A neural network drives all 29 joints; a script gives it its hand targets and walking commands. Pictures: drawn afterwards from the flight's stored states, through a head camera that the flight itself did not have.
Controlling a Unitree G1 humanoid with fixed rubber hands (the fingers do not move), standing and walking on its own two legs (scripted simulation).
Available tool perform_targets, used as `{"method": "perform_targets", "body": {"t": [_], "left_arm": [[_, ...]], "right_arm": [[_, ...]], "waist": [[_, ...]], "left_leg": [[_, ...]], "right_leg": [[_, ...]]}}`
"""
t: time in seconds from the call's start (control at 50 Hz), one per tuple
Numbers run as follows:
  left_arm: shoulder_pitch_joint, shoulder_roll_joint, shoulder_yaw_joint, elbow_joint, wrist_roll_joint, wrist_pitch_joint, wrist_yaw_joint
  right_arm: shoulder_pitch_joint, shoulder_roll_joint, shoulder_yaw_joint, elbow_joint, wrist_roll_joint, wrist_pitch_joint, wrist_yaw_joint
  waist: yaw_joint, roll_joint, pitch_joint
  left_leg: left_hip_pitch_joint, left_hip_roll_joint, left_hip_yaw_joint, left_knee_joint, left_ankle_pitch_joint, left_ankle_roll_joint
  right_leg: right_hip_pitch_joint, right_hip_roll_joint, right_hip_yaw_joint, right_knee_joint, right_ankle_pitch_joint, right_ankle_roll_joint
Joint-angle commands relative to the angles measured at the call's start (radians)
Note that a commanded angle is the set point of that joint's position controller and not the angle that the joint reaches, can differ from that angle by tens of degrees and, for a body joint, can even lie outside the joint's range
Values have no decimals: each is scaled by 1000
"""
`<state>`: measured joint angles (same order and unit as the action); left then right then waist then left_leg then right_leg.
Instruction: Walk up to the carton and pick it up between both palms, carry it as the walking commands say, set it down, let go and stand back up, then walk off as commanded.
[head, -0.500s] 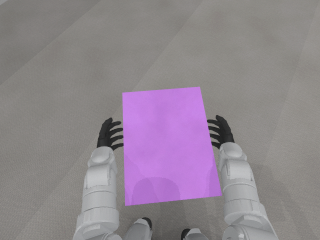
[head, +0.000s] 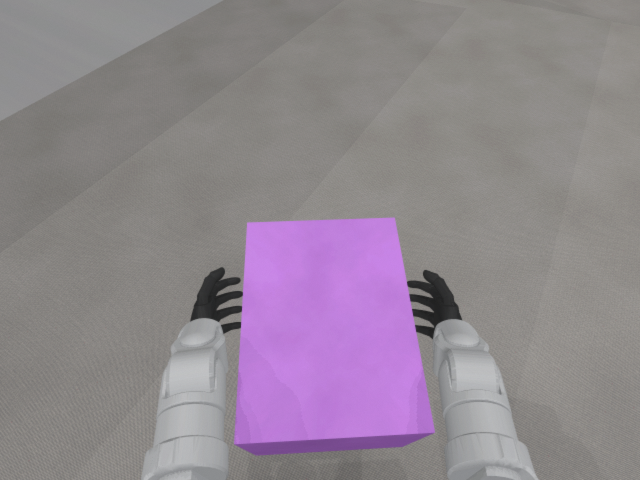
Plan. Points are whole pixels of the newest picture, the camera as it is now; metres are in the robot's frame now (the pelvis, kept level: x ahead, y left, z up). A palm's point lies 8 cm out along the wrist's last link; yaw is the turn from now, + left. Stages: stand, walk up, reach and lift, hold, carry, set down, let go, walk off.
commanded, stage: reach and lift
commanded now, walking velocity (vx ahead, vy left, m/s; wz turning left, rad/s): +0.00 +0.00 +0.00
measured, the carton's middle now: (325, 336) +0.34 +0.04 -0.08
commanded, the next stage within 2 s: none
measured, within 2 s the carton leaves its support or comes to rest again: neither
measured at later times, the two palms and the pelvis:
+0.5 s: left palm (193, 320) +0.28 +0.19 +0.06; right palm (461, 318) +0.32 -0.12 +0.06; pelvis +0.01 +0.00 +0.01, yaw +1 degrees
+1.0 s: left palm (212, 306) +0.30 +0.17 +0.07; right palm (483, 327) +0.31 -0.14 +0.06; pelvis +0.01 +0.01 +0.01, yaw +0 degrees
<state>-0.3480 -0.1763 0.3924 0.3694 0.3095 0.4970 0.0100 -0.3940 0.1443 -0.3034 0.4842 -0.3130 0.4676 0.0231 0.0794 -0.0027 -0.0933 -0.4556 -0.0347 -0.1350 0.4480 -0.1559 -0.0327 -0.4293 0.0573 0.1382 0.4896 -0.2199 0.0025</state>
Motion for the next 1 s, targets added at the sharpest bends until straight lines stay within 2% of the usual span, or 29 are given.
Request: {"method": "perform_targets", "body": {"t": [0.0,0.4,0.48,0.98], "left_arm": [[-434,-965,-584,76,-205,23,-279],[-395,-946,-669,-95,-288,215,-268],[-398,-915,-650,-98,-283,241,-269],[-431,-920,-643,-81,-267,235,-273]], "right_arm": [[-506,924,551,3,202,-19,277],[-474,904,620,-178,288,160,283],[-461,882,591,-177,279,191,277],[-477,848,542,-204,282,222,280]], "waist": [[3,-4,-375],[-10,6,-153],[-24,-1,-99],[-75,8,-127]], "left_leg": [[320,-70,109,-28,212,2],[507,-57,91,-134,177,4],[505,-60,90,-153,149,8],[519,-58,75,-157,146,13]], "right_leg": [[152,54,-87,-95,143,0],[321,33,-80,-203,118,-9],[339,29,-74,-224,110,-5],[365,33,-75,-232,135,-9]]}}
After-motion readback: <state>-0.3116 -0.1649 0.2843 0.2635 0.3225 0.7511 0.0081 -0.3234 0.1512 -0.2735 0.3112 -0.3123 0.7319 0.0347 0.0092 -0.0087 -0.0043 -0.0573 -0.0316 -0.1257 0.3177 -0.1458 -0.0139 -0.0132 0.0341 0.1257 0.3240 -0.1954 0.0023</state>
